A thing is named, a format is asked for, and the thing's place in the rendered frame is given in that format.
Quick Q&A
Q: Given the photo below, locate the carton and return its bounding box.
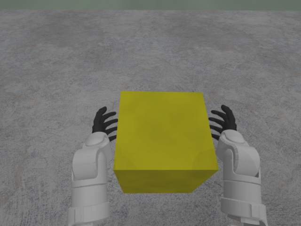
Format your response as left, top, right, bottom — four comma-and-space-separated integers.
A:
113, 91, 219, 194

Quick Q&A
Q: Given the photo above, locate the left robot hand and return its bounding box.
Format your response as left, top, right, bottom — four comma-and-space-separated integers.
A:
92, 106, 118, 141

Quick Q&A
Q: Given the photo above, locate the right robot forearm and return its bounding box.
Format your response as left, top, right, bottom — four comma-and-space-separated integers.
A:
215, 129, 268, 226

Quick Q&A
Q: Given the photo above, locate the right robot hand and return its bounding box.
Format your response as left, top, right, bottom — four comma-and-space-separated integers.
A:
208, 105, 237, 140

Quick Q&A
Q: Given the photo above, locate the left robot forearm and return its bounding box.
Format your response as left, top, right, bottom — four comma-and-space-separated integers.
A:
67, 132, 113, 226

